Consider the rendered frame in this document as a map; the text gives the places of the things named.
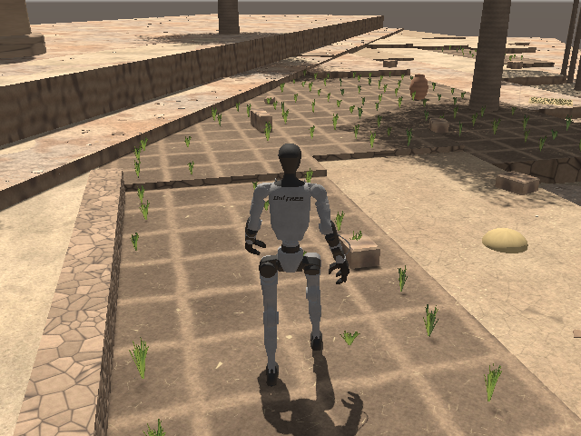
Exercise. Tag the robot right upper arm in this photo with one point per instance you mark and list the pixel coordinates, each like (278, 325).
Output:
(318, 192)

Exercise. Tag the robot left shin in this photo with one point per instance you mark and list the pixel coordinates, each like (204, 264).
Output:
(270, 342)

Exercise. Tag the robot left upper arm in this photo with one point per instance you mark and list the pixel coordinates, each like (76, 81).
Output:
(257, 204)

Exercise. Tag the right robot forearm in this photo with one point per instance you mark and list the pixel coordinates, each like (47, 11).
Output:
(335, 246)

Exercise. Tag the robot right hand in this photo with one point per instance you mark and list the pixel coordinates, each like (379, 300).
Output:
(343, 272)

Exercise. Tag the left robot foot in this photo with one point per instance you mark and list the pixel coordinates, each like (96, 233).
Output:
(272, 377)

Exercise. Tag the robot left hand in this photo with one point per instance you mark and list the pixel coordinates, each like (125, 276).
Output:
(249, 248)

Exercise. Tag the left robot forearm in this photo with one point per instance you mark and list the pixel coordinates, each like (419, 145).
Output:
(250, 235)

